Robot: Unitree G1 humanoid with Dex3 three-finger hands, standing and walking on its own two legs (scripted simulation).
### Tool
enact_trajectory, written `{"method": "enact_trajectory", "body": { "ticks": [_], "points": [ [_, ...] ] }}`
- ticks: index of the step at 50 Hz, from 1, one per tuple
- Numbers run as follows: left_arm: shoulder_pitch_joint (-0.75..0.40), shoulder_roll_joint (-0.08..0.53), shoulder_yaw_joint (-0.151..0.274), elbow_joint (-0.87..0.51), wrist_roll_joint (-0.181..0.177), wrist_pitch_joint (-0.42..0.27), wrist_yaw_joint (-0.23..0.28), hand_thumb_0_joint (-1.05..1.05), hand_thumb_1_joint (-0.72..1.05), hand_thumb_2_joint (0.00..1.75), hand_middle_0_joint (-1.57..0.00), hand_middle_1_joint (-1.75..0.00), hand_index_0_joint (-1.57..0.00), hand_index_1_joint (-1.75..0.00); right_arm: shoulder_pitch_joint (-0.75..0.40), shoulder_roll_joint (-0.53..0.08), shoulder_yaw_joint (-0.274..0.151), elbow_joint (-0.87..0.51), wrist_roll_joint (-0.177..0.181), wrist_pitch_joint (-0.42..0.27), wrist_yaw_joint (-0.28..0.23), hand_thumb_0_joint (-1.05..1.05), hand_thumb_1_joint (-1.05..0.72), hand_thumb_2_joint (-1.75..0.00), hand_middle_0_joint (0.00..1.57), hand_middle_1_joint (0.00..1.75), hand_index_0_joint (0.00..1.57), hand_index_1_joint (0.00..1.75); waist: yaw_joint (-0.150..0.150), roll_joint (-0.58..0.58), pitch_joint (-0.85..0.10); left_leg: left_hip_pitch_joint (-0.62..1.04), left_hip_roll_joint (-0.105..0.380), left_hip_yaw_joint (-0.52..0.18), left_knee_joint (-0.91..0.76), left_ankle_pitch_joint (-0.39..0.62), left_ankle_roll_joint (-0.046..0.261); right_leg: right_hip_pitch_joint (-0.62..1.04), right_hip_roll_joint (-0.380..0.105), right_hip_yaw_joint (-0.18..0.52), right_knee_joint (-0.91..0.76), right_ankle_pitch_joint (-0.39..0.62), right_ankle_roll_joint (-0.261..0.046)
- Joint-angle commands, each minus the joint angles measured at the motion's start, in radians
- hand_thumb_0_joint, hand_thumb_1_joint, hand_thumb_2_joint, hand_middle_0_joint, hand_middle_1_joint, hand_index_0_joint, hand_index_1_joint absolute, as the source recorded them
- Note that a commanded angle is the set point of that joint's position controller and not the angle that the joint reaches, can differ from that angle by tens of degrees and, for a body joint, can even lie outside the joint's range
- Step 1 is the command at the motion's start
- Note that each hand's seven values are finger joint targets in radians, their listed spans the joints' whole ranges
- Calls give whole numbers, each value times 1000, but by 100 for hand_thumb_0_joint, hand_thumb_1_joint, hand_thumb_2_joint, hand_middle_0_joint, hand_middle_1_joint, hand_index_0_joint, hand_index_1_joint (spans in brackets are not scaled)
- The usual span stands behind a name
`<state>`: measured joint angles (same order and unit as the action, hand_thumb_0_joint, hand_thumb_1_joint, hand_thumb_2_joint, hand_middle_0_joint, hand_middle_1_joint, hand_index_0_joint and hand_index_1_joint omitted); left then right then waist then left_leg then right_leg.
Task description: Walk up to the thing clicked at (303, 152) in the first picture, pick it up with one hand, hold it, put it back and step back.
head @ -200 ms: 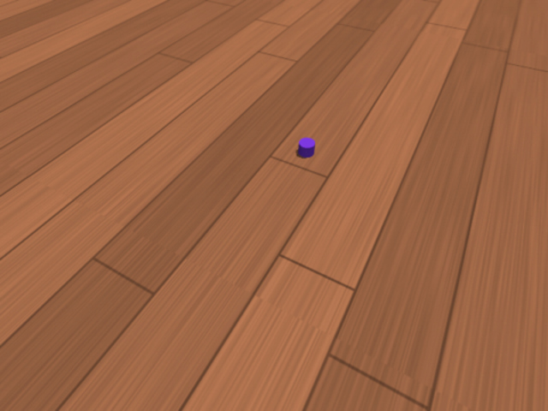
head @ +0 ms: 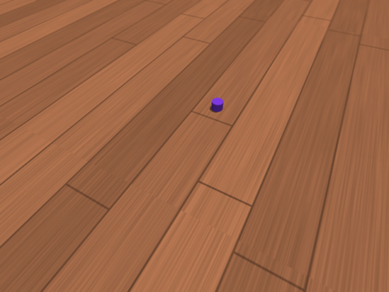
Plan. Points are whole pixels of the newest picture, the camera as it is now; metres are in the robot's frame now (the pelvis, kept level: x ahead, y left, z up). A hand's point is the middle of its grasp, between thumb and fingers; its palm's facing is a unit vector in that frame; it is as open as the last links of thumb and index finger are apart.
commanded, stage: stand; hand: left
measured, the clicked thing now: (217, 104) +1.52 -0.17 -0.75
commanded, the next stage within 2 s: walk up in 0.92 s
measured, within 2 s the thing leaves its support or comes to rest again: neither
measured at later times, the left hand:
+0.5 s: hand out of the picture +0.08 +0.25 -0.15, palm faces -0.04 -0.94 -0.34, open 7.4 cm
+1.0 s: hand out of the picture +0.10 +0.26 -0.15, palm faces -0.04 -0.94 -0.33, open 7.4 cm
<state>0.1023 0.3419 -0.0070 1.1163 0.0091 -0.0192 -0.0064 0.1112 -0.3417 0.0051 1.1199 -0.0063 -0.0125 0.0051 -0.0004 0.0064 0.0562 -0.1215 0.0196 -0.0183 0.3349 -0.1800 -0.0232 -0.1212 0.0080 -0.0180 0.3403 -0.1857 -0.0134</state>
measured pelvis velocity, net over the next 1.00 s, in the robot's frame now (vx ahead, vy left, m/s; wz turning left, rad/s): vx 0.02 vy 0.00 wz -0.03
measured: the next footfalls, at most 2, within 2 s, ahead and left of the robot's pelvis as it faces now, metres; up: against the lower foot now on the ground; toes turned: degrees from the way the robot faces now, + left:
right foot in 1.22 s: +0.18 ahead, -0.22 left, +0.00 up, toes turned -7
left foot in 1.54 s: +0.33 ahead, +0.01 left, +0.00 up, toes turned +2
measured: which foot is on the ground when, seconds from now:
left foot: down 0.00-1.00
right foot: down 0.00-0.96, up 0.98-1.00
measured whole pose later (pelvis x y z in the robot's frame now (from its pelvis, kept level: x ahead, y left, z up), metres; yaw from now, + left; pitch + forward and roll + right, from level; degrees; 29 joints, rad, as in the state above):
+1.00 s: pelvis +0.02 +0.00 +0.00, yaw -2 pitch -1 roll +1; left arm 0.15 0.37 0.05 1.06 0.04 0.00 -0.06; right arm 0.17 -0.35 -0.04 1.06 -0.03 -0.05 0.03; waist 0.01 -0.02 0.02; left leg -0.13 0.02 0.01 0.40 -0.29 0.02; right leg -0.21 0.01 0.01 0.56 -0.41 -0.03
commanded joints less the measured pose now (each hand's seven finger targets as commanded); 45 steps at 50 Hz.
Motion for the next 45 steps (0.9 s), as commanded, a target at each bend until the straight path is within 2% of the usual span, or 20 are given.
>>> {"method": "enact_trajectory", "body": {
  "ticks": [1,9,14,18,22,24,25,32,38,40,42,45],
  "points": [
    [-37,220,41,-59,-1,-19,15,0,90,90,-20,-30,-20,-30,-36,-207,-38,-60,-2,-19,-15,0,-90,-90,20,30,20,30,-1,-20,-99,26,104,-77,-44,137,41,18,-137,103,-57,141,-19],
    [-31,219,40,-52,-3,-17,13,0,90,90,-20,-30,-20,-30,-32,-206,-35,-53,-1,-20,-15,0,-90,-90,20,30,20,30,2,-9,-71,11,104,-81,-60,114,39,9,-132,104,-63,108,-18],
    [-30,218,40,-55,0,-18,16,0,90,90,-20,-30,-20,-30,-33,-212,-39,-58,-1,-17,-15,0,-90,-90,20,30,20,30,0,-10,-86,27,106,-74,-46,137,41,15,-137,106,-63,148,-16],
    [-27,218,40,-55,-3,-16,15,0,90,90,-20,-30,-20,-30,-30,-215,-39,-53,-2,-19,-16,0,-90,-90,20,30,20,30,1,4,-76,21,105,-75,-56,113,39,9,-135,111,-69,120,-17],
    [-29,216,39,-55,-1,-18,17,0,90,90,-20,-30,-20,-30,-32,-214,-40,-54,-2,-16,-15,0,-90,-90,20,30,20,30,1,-7,-92,23,107,-73,-48,128,41,25,-139,110,-68,145,-17],
    [-30,224,42,-53,-2,-16,17,0,90,90,-20,-30,-20,-30,-29,-205,-37,-53,-1,-16,-16,0,-90,-90,20,30,20,30,0,-17,-73,8,103,-77,-57,121,37,20,-135,107,-70,124,-18],
    [-20,218,39,-54,0,-18,16,0,90,90,-20,-30,-20,-30,-33,-212,-40,-56,-2,-17,-14,0,-90,-90,20,30,20,30,2,-10,-94,26,106,-75,-50,141,40,27,-137,103,-66,155,-17],
    [-26,223,40,-52,-1,-18,19,0,90,90,-20,-30,-20,-30,-23,-204,-36,-54,-1,-13,-14,0,-90,-90,20,30,20,30,-2,-13,-71,7,103,-77,-53,114,38,21,-136,108,-74,133,-15],
    [-25,223,40,-54,-2,-19,18,0,90,90,-20,-30,-20,-30,-22,-205,-37,-57,-2,-17,-16,0,-90,-90,20,30,20,30,-1,-8,-97,30,108,-73,-46,182,37,37,-136,101,-59,198,-16],
    [-20,218,39,-53,-2,-17,17,0,90,90,-20,-30,-20,-30,-31,-215,-39,-56,-2,-15,-16,0,-90,-90,20,30,20,30,3,6,-85,28,108,-74,-47,153,38,30,-136,104,-66,172,-14],
    [-19,220,40,-55,-1,-18,18,0,90,90,-20,-30,-20,-30,-26,-215,-40,-59,-2,-16,-17,0,-90,-90,20,30,20,30,1,1,-117,45,112,-70,-37,199,41,52,-141,102,-58,227,-15],
    [-22,222,42,-55,-2,-16,19,0,90,90,-20,-30,-20,-30,-23,-213,-39,-58,-1,-16,-19,0,-90,-90,20,30,20,30,-2,-2,-106,47,111,-70,-43,200,40,43,-137,100,-54,223,-16]
  ]
}}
